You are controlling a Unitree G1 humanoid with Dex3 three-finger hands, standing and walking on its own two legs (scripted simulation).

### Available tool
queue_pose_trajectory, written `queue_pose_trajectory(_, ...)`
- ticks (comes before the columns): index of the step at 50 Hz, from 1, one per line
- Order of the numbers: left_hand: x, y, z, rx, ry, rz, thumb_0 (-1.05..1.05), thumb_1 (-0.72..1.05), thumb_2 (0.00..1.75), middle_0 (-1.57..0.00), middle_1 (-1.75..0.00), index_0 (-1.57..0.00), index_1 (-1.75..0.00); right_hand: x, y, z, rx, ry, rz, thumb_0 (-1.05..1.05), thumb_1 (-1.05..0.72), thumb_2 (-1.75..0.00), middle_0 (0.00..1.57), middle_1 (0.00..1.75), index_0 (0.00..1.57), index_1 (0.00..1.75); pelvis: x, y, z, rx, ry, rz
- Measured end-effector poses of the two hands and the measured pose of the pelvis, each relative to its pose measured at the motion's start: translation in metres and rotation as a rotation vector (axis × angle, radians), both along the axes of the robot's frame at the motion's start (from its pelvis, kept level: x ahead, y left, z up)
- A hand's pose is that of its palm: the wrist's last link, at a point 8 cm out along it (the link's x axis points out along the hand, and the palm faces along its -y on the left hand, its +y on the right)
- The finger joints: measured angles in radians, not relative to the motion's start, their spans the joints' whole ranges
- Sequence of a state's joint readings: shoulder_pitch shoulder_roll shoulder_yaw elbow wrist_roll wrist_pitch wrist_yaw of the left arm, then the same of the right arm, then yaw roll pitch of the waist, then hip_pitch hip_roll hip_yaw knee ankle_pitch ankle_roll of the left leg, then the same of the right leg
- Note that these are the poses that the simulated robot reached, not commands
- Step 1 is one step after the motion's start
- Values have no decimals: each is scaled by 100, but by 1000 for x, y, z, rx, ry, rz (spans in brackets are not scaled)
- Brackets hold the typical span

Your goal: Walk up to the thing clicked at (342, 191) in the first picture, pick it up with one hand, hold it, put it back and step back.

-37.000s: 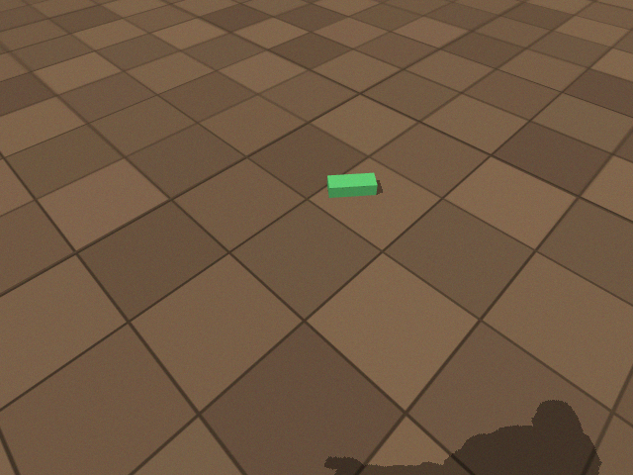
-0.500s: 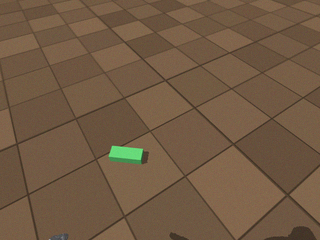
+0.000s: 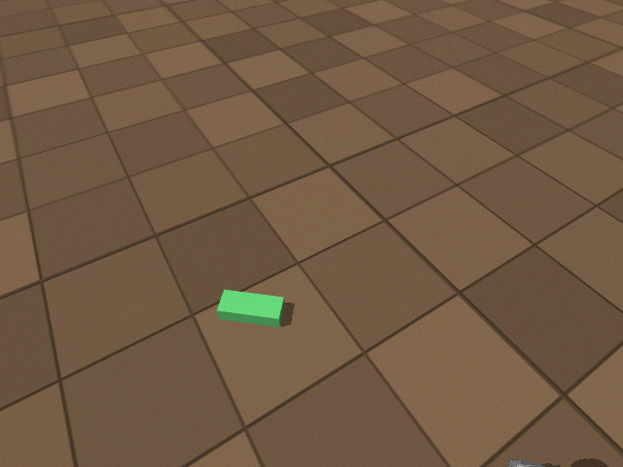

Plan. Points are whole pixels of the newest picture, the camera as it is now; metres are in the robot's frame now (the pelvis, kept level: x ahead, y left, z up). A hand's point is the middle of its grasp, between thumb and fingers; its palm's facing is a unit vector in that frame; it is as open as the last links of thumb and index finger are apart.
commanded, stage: stand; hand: left
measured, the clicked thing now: (251, 308) +0.76 +0.25 -0.75
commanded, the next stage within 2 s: walk up in 0.92 s
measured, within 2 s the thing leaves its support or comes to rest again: neither
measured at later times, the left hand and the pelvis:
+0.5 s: hand out of the picture +0.06 +0.24 -0.15, palm faces -0.03 -0.93 -0.35, open 7.4 cm; pelvis -0.01 -0.02 +0.00, yaw +0 degrees
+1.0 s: hand out of the picture +0.08 +0.23 -0.15, palm faces +0.00 -0.94 -0.34, open 7.4 cm; pelvis +0.01 -0.02 +0.00, yaw +1 degrees
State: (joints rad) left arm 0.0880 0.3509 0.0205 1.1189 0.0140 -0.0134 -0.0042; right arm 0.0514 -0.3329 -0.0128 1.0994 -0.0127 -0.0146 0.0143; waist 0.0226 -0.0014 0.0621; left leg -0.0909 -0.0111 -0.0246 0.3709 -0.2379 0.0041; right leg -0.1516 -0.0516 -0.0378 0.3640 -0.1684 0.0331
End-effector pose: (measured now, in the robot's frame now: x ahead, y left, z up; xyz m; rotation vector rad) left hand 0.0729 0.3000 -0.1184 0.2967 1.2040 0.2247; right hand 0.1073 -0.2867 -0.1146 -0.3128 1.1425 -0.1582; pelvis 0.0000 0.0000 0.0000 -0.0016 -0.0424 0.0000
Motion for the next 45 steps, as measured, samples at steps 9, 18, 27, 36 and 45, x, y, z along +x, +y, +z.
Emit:
queue_pose_trajectory(9,-16,-9,2,3,41,-8,0,91,90,-20,-30,-20,-30,-17,-9,-4,9,32,-16,0,-90,-90,20,30,20,30,-4,-6,2,3,-5,2)
queue_pose_trajectory(18,-18,-16,3,7,42,-23,0,90,90,-20,-30,-20,-30,-42,-23,-7,0,87,-36,0,-90,-90,20,30,20,30,-8,-14,3,4,-1,4)
queue_pose_trajectory(27,-13,-22,5,14,37,-35,0,90,90,-20,-30,-20,-30,-58,-32,-9,-3,123,-50,0,-90,-90,20,30,20,30,-8,-20,2,4,5,3)
queue_pose_trajectory(36,-8,-26,6,14,29,-38,0,90,90,-20,-30,-20,-30,-57,-36,-10,-4,123,-48,0,-90,-90,20,30,20,30,-6,-25,2,3,7,1)
queue_pose_trajectory(45,-4,-28,5,10,35,-38,0,90,90,-20,-30,-20,-30,-52,-37,-9,-5,124,-41,0,-90,-90,20,30,20,30,-3,-27,2,1,15,-2)
